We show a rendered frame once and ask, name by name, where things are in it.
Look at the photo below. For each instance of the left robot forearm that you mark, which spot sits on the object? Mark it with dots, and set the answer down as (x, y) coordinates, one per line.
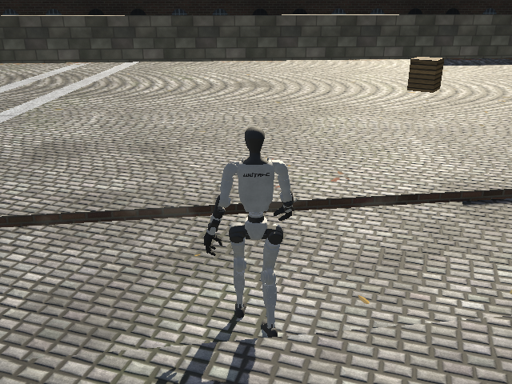
(215, 218)

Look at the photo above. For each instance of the right robot forearm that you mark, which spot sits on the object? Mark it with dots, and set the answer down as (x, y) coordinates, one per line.
(288, 206)

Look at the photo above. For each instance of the right robot upper arm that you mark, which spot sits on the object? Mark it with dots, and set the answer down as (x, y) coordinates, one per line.
(283, 180)

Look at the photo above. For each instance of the left robot hand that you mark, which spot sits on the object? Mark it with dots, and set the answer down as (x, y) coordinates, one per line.
(207, 242)

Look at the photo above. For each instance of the left robot upper arm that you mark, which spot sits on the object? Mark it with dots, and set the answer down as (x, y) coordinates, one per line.
(226, 184)

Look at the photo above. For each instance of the robot left thigh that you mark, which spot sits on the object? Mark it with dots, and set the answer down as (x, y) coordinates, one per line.
(237, 239)

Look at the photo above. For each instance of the left robot foot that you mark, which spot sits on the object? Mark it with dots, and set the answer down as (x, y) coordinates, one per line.
(240, 312)

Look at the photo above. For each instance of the right robot hand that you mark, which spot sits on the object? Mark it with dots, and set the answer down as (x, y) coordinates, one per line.
(280, 211)

